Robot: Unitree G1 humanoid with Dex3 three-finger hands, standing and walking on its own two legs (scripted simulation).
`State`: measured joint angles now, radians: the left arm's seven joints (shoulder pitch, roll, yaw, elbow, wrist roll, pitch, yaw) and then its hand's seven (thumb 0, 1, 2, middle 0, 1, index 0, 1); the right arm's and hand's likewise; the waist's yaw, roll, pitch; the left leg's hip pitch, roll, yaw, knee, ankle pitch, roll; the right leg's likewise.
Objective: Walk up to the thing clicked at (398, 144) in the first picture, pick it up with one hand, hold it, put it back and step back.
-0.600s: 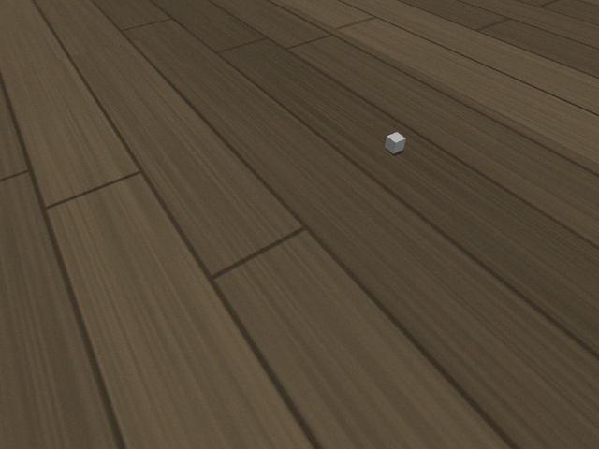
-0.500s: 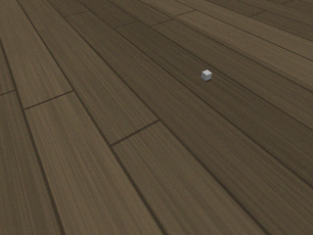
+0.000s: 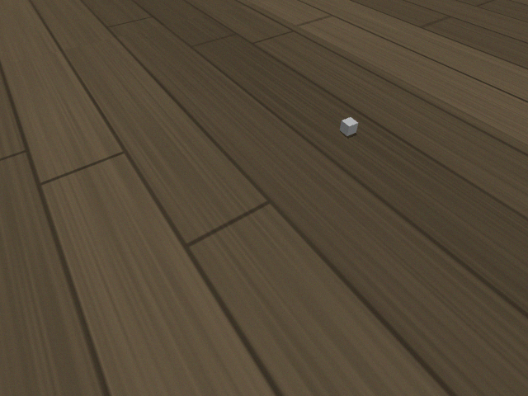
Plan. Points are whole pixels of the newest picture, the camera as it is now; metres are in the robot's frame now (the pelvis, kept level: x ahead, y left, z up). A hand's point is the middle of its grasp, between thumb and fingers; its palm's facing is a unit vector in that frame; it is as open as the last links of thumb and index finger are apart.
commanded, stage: stand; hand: left
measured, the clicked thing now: (348, 126) +1.72 -0.56 -0.75
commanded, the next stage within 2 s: walk up in 0.52 s
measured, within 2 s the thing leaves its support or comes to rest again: neither
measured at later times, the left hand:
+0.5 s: hand out of the picture +0.07 +0.25 -0.16, palm faces -0.03 -0.94 -0.34, open 7.4 cm
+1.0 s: hand (164, 326) +0.28 +0.20 -0.12, palm faces -0.29 -0.81 -0.52, open 7.4 cm
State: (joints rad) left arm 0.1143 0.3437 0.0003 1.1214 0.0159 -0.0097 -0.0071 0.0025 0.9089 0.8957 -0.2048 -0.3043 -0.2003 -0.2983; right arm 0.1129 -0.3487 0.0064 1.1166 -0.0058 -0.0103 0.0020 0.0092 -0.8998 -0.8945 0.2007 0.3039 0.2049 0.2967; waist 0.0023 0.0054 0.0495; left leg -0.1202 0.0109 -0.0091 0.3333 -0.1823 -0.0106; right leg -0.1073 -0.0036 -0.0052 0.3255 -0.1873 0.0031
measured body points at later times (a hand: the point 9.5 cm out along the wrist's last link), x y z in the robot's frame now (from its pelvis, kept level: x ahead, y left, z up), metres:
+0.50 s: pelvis +0.00 +0.00 +0.00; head +0.01 +0.00 +0.45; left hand +0.07 +0.30 -0.13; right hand +0.08 -0.30 -0.13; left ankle +0.00 +0.13 -0.75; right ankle -0.01 -0.12 -0.75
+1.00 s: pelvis +0.12 -0.07 -0.03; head +0.10 -0.12 +0.42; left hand +0.30 +0.24 -0.09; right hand +0.14 -0.43 -0.15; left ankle +0.16 +0.08 -0.68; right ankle +0.10 -0.19 -0.75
